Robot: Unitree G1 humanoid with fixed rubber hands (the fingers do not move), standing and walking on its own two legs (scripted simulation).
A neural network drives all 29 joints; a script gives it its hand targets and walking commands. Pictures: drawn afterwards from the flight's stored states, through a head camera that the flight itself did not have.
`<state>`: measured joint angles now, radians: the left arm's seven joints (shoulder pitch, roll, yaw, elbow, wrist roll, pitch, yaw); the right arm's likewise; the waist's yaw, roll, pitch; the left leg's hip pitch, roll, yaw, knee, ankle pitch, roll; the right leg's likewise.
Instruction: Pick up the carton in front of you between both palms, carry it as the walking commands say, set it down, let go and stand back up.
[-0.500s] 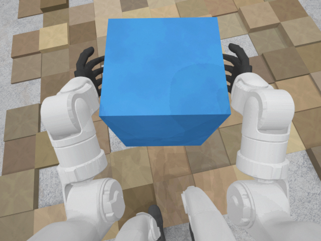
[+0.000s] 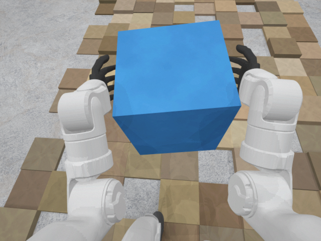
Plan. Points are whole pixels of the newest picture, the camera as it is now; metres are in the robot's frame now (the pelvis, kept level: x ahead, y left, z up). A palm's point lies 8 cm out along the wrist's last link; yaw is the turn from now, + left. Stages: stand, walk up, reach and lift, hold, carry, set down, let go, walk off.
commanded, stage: carry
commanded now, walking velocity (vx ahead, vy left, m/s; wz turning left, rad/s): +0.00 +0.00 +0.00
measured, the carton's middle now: (173, 98) +0.41 +0.03 +0.09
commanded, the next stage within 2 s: none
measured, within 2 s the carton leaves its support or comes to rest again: neither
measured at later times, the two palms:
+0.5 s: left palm (145, 51) +0.56 +0.12 +0.10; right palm (255, 58) +0.55 -0.18 +0.10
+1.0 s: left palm out of the picture +0.82 +0.17 +0.14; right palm out of the picture +0.82 -0.13 +0.15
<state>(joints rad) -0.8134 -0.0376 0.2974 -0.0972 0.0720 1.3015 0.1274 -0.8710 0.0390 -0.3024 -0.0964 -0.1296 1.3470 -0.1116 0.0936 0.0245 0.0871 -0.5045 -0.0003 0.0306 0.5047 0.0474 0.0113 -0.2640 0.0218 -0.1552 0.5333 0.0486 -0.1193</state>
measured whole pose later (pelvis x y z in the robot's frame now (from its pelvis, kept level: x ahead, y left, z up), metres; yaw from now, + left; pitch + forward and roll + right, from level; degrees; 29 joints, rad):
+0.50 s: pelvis +0.19 -0.02 -0.02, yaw +1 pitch +5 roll +0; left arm -0.68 -0.04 0.24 0.06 0.10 1.22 0.13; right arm -0.66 0.03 -0.23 0.06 -0.06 1.19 -0.12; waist -0.06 0.00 -0.03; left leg -0.23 0.04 0.17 0.52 -0.47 0.06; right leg -0.46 -0.03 -0.11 0.52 -0.12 -0.03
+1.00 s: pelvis +0.44 +0.00 -0.02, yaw +0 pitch +5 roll +0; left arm -0.80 0.06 0.24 0.06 0.00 1.31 0.15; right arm -0.80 0.02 -0.23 0.05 -0.08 1.29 -0.13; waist 0.01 -0.04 -0.03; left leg -0.51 -0.02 0.13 0.61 -0.20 0.08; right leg -0.36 0.00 -0.01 1.06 -0.47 -0.03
